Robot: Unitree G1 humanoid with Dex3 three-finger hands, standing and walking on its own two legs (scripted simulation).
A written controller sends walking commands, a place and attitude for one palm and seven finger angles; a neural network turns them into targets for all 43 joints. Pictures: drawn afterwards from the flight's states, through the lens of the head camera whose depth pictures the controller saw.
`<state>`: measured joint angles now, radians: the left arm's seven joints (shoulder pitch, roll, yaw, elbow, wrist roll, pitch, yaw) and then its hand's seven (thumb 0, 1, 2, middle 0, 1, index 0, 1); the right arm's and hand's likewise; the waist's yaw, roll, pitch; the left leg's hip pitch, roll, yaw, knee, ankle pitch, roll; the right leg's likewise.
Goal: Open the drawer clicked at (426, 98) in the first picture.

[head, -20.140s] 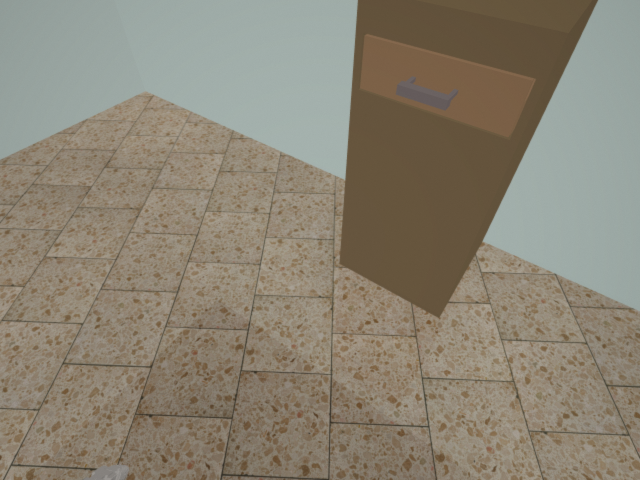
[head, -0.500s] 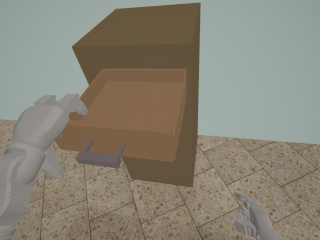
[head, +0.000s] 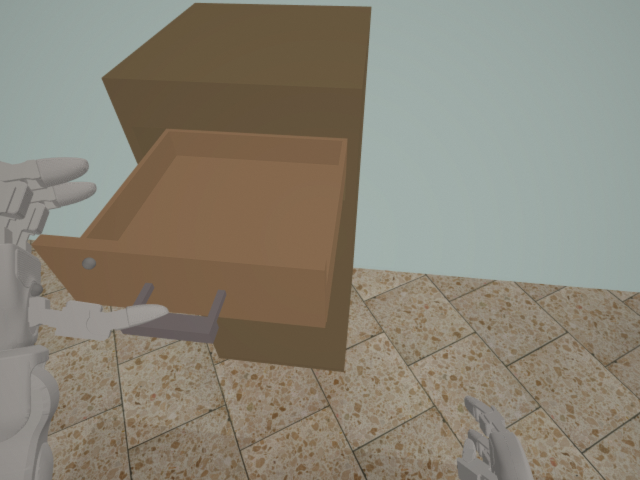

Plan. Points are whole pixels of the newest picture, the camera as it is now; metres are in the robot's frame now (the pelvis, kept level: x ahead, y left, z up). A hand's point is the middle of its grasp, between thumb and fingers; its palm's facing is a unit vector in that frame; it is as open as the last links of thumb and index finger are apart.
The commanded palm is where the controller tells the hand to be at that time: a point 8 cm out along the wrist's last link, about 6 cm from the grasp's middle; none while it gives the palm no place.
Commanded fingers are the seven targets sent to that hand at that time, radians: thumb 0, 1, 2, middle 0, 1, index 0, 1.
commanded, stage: draw the hand back to the body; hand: left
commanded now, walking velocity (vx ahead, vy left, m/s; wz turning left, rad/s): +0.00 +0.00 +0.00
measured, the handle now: (175, 310) +0.30 +0.24 +0.05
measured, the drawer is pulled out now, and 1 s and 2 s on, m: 0.30 0.30 0.30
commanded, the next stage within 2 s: step back with the hand held close in 0.72 s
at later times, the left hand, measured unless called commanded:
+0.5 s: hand (45, 278) +0.20 +0.26 +0.23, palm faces +0.51 -0.78 -0.36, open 8.8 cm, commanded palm +0.15 +0.29 +0.24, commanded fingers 0.00 0.90 0.90 -0.20 -0.30 -0.20 -0.30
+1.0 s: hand (49, 282) +0.20 +0.25 +0.23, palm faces +0.46 -0.77 -0.45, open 7.5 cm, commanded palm +0.13 +0.29 +0.24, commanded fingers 0.00 0.90 0.90 -0.20 -0.30 -0.20 -0.30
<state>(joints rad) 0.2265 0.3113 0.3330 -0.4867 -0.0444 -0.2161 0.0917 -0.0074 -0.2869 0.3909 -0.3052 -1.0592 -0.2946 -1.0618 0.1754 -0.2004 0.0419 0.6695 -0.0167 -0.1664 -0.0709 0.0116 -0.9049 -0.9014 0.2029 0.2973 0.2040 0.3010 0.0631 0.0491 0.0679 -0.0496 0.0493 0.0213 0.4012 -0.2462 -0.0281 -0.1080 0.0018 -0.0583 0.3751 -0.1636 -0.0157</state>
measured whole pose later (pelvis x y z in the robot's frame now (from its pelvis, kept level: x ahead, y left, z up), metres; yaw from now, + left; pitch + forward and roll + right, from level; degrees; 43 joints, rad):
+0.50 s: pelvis +0.02 +0.01 +0.00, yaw +0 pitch -5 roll -1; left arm 0.39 0.34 0.40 -0.57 -0.06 -0.17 0.09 0.00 0.55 0.75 -0.24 -0.51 -0.23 -0.52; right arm 0.16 -0.20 0.02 0.64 -0.02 -0.15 -0.06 0.01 -0.90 -0.90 0.20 0.30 0.20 0.30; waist 0.09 0.06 0.03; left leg -0.05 0.04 0.02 0.41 -0.28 -0.01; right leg -0.10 -0.01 -0.06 0.37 -0.19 0.00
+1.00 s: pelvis +0.00 +0.01 +0.00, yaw +0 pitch +0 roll -1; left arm 0.44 0.39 0.46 -0.62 -0.05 -0.22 0.10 0.01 0.88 0.90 -0.21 -0.30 -0.21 -0.30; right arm 0.17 -0.23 0.01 0.59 0.00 -0.09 -0.05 0.01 -0.90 -0.90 0.20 0.30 0.21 0.30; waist 0.03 0.06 0.02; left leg -0.20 0.04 0.01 0.47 -0.26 -0.01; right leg -0.23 -0.01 -0.06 0.39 -0.15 0.00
